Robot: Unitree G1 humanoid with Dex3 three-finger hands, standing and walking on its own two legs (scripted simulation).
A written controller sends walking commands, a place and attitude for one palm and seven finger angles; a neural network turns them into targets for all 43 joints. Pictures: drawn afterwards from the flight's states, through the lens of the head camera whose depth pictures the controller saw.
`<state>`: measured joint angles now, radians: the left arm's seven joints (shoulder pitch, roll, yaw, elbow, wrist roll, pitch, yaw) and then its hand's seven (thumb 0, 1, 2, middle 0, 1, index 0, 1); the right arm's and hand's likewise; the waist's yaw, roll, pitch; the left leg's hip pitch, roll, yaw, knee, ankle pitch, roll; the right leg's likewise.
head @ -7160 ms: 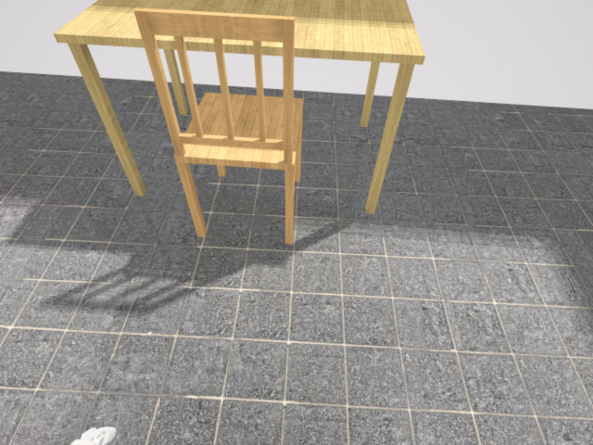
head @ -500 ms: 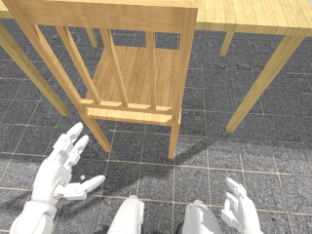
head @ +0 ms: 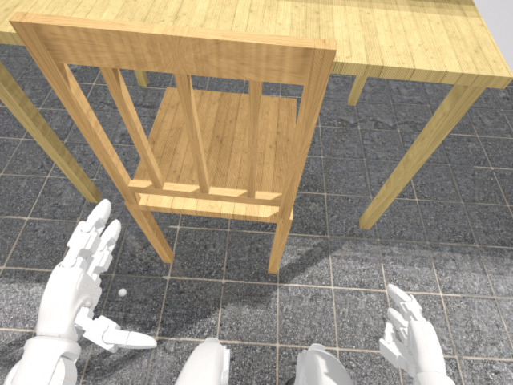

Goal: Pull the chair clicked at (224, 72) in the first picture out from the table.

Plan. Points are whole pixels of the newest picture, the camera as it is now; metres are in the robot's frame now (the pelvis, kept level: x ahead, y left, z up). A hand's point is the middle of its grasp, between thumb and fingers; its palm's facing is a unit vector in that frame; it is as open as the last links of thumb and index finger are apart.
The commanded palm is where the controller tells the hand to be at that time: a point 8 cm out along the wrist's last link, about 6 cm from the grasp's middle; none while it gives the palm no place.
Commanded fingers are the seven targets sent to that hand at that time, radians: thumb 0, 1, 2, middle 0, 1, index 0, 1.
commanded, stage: raise the hand toward the chair's back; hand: left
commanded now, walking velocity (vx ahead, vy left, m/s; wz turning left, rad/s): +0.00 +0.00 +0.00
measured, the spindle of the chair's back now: (196, 144) +0.51 +0.15 +0.02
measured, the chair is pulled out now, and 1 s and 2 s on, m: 0.00 0.00 0.00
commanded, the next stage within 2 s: aim the fingers beside a spindle in 0.84 s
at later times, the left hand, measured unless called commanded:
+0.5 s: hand (116, 273) +0.25 +0.21 +0.06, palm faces -0.01 -1.00 -0.06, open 16.9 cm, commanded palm +0.22 +0.25 +0.06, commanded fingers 0.00 -0.50 0.30 -0.06 -0.08 -0.06 -0.08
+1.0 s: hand (121, 283) +0.24 +0.20 +0.06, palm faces +0.00 -1.00 -0.07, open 16.9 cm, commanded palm +0.22 +0.24 +0.06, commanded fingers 0.00 -0.50 0.30 -0.06 -0.08 -0.06 -0.08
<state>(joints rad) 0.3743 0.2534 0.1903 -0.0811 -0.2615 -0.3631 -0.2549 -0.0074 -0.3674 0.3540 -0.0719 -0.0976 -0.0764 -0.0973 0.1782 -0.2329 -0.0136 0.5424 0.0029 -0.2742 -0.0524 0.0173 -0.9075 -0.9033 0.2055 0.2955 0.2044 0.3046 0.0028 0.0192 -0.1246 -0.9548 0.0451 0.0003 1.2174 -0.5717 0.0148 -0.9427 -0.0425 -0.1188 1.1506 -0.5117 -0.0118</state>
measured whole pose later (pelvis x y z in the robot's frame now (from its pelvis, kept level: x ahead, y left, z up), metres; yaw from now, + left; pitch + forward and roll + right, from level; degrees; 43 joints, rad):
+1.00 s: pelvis -0.01 -0.01 +0.01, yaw +0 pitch +16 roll -2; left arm 0.27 0.27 0.25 0.05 -0.30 -0.35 -0.32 -0.01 -0.50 0.30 -0.06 -0.08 -0.06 -0.08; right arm 0.20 -0.25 0.01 0.58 0.01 -0.29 -0.06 0.02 -0.91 -0.90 0.21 0.30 0.21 0.30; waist 0.00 0.03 -0.12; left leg -0.92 0.05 -0.01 1.17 -0.54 0.00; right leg -0.91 -0.03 -0.12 1.12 -0.49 -0.03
